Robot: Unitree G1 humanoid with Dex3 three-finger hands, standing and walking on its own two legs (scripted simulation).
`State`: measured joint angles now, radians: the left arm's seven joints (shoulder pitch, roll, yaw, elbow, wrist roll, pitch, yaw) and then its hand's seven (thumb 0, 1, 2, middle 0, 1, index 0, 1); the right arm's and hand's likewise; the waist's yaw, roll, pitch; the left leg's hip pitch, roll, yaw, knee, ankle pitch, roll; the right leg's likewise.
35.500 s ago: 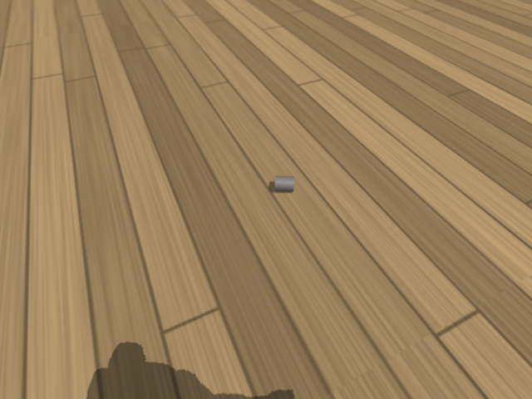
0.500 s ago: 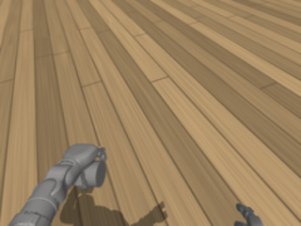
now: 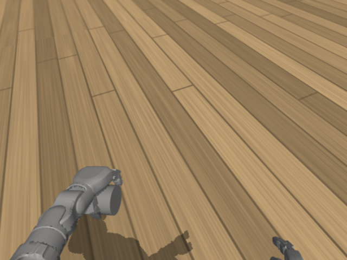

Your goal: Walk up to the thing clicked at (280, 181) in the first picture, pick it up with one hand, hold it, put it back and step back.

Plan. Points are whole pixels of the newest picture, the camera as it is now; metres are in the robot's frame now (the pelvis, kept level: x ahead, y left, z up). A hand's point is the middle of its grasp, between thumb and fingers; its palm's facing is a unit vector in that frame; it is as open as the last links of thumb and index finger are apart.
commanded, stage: crouch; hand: left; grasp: from above
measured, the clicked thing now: (98, 198) +0.30 +0.23 -0.08
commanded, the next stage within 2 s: lower in 1.88 s
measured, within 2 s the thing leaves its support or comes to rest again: neither
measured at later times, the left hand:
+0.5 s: hand (116, 204) +0.35 +0.23 -0.23, palm faces -0.42 +0.09 -0.90, open 10.8 cm
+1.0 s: hand (132, 210) +0.41 +0.22 -0.46, palm faces -0.45 +0.04 -0.89, open 10.5 cm
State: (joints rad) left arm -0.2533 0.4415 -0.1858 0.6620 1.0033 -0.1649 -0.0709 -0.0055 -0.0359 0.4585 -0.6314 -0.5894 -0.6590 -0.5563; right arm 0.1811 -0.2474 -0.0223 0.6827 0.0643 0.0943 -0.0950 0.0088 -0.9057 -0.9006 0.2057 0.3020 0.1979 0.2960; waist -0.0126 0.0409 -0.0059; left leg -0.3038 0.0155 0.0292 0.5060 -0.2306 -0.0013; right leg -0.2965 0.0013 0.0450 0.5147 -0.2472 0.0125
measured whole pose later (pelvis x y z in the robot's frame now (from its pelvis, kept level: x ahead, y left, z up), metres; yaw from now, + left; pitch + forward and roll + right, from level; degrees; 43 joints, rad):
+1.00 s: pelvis -0.06 +0.01 -0.30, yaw -2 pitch +38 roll -6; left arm -0.90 0.60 0.02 1.33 1.30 -0.23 0.34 -0.01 -0.06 0.46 -0.67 -0.56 -0.70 -0.53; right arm 0.22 -0.23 0.00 0.74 -0.10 -0.02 0.05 0.00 -0.91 -0.90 0.21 0.30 0.20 0.30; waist -0.22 0.03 -0.18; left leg -1.99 0.02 -0.07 1.96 -0.64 0.01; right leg -1.93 0.03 -0.03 1.91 -0.66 0.03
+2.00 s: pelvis -0.07 +0.01 -0.43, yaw -8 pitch +35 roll -10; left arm -1.11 0.88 0.06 1.48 1.33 -0.26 0.29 0.00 0.02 0.32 -0.71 -0.45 -0.74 -0.42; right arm 0.19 -0.26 0.14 0.69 -0.14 -0.01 0.13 0.00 -0.92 -0.90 0.21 0.30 0.20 0.30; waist -0.33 -0.03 0.01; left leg -2.32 0.03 -0.15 2.37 -0.68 0.00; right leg -2.22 0.06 -0.10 2.27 -0.68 0.04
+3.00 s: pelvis -0.07 +0.01 -0.46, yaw -12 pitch +31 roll -13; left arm -1.14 1.03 0.06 1.61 1.34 -0.28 0.42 0.00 0.06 0.26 -0.72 -0.40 -0.75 -0.37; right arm 0.14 -0.30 0.29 0.63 -0.19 -0.06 0.13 0.00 -0.91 -0.90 0.21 0.30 0.20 0.30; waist -0.40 -0.12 0.13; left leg -2.36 0.03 -0.23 2.50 -0.71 0.00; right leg -2.24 0.09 -0.16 2.35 -0.67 0.06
